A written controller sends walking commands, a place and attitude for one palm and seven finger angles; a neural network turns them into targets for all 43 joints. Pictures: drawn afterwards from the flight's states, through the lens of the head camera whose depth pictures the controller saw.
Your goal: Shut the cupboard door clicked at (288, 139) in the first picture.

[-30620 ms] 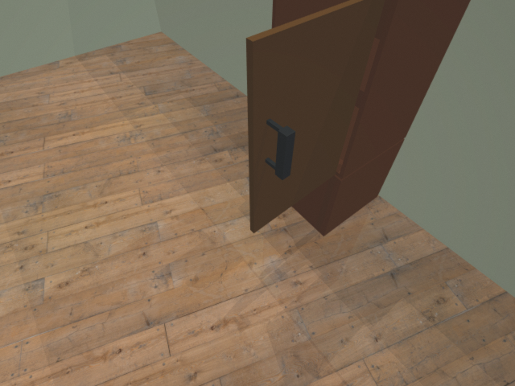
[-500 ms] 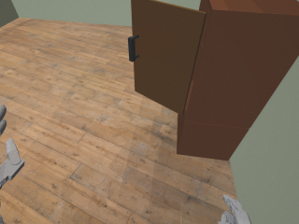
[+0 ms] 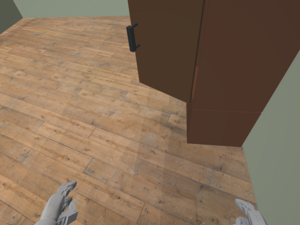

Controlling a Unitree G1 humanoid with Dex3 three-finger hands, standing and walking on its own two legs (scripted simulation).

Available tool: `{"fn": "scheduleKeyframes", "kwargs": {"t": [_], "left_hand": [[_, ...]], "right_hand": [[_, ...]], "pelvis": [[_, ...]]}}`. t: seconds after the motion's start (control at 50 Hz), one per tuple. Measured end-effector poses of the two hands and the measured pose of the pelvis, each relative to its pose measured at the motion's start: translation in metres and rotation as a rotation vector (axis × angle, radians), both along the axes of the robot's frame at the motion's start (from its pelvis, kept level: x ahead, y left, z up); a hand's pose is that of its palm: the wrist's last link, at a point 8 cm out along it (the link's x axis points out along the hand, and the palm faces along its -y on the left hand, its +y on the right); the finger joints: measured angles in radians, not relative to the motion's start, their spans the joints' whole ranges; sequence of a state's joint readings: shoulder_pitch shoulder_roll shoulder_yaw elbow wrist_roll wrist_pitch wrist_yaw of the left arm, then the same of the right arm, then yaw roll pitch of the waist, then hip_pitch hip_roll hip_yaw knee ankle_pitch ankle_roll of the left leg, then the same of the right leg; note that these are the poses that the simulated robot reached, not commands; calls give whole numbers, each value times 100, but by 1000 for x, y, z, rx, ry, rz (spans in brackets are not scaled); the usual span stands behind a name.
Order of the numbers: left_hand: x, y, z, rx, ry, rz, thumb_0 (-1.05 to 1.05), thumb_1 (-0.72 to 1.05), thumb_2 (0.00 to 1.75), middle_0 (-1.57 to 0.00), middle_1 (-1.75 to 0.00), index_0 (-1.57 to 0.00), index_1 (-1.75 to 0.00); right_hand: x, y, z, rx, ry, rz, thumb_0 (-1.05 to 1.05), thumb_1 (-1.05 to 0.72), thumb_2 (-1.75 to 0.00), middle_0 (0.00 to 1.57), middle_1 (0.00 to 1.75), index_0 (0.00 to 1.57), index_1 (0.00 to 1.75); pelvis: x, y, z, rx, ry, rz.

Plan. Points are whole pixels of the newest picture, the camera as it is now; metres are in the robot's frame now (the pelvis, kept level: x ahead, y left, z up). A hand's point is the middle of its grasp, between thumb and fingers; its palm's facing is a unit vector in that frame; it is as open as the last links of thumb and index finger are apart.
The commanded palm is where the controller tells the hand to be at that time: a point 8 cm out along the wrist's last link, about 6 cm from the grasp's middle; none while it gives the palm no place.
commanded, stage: let the arm hang, fingers relaxed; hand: left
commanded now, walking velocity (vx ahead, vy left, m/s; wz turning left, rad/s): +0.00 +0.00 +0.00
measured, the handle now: (134, 37) +1.00 +0.13 +0.01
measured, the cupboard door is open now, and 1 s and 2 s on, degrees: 61 61 61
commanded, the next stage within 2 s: look to check the result in 0.92 s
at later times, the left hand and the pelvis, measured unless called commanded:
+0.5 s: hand out of the picture +0.03 +0.23 -0.15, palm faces +0.01 -0.94 -0.33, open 7.3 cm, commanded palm none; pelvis +0.01 -0.01 +0.01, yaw +0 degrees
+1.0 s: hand out of the picture +0.10 +0.21 -0.14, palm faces -0.02 -0.96 -0.29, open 7.4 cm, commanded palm none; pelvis +0.03 -0.02 +0.02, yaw +1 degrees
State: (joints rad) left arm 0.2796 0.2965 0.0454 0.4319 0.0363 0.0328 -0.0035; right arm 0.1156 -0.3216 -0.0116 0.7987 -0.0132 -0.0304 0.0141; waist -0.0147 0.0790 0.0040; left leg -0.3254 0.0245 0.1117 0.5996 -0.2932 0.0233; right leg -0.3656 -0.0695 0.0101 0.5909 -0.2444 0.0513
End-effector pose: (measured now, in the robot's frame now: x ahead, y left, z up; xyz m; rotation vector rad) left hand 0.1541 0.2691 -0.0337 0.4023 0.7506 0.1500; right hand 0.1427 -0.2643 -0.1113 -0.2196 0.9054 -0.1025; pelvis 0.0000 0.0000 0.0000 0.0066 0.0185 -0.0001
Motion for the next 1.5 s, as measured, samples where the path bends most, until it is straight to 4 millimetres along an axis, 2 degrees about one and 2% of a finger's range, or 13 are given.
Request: {"fn": "scheduleKeyframes", "kwargs": {"t": [0.06, 0.12, 0.18, 0.24, 0.3, 0.36, 0.46, 0.58, 0.74, 0.86, 1.04, 1.26, 1.5], "left_hand": [[-42, -31, -57, -114, 237, 15, 1, 90, 89, -20, -30, -20, -29], [-82, -55, -91, -215, 392, 65, 1, 91, 89, -20, -30, -21, -29], [-105, -49, -103, -226, 447, 137, -1, 97, 89, -21, -30, -21, -30], [-124, -40, -106, -214, 506, 165, -1, 97, 89, -21, -30, -21, -30], [-138, -28, -102, -187, 550, 190, 0, 95, 89, -20, -30, -21, -30], [-144, -16, -94, -150, 571, 211, 0, 93, 89, -20, -30, -21, -29], [-139, 1, -79, -93, 562, 232, 1, 92, 89, -20, -30, -21, -29], [-114, 8, -69, -63, 509, 224, 1, 91, 89, -20, -30, -20, -29], [-78, -2, -69, -85, 441, 183, 1, 91, 89, -20, -30, -20, -29], [-62, -13, -73, -113, 425, 158, 1, 90, 89, -20, -30, -20, -29], [-63, -15, -75, -117, 456, 163, 1, 90, 89, -20, -30, -21, -29], [-69, -4, -69, -82, 489, 199, 1, 90, 89, -20, -30, -21, -29], [-58, -5, -66, -74, 470, 197, 1, 90, 89, -20, -30, -21, -29]], "right_hand": [[-27, -8, -4, -26, 98, -26, 0, -91, -90, 20, 30, 20, 30], [-62, -14, -3, -62, 228, -47, 0, -91, -90, 20, 30, 20, 30], [-95, -16, -1, -86, 351, -64, 0, -91, -90, 20, 30, 20, 30], [-117, -16, 0, -91, 424, -91, 0, -91, -90, 20, 30, 20, 30], [-128, -15, -2, -80, 450, -113, 1, -91, -90, 20, 30, 20, 30], [-128, -14, -6, -62, 448, -124, 0, -91, -90, 20, 30, 20, 30], [-115, -10, -14, -30, 413, -120, 0, -91, -90, 20, 30, 20, 30], [-92, -10, -15, -14, 367, -105, 0, -91, -90, 20, 30, 20, 30], [-68, -22, -6, -41, 324, -100, 0, -91, -90, 20, 30, 20, 30], [-58, -34, 3, -74, 311, -103, 0, -91, -90, 20, 30, 20, 30], [-52, -45, 8, -101, 331, -101, 0, -91, -90, 20, 30, 20, 30], [-43, -44, 4, -90, 345, -88, 0, -91, -90, 20, 30, 20, 30], [-30, -44, 3, -81, 329, -77, 0, -91, -90, 20, 30, 20, 30]], "pelvis": [[-2, -3, -1, 10, -8, 2], [-2, -7, 0, 8, -13, 9], [-1, -11, 3, -3, -15, 18], [1, -13, 5, -14, -21, 20], [4, -13, 8, -18, -26, 18], [6, -12, 9, -17, -31, 14], [9, -10, 12, -12, -35, 8], [13, -11, 14, -6, -37, 4], [19, -14, 16, -2, -40, 4], [24, -17, 18, -3, -41, 7], [30, -21, 19, -6, -37, 11], [39, -24, 20, -7, -36, 16], [44, -26, 21, -7, -36, 18]]}}
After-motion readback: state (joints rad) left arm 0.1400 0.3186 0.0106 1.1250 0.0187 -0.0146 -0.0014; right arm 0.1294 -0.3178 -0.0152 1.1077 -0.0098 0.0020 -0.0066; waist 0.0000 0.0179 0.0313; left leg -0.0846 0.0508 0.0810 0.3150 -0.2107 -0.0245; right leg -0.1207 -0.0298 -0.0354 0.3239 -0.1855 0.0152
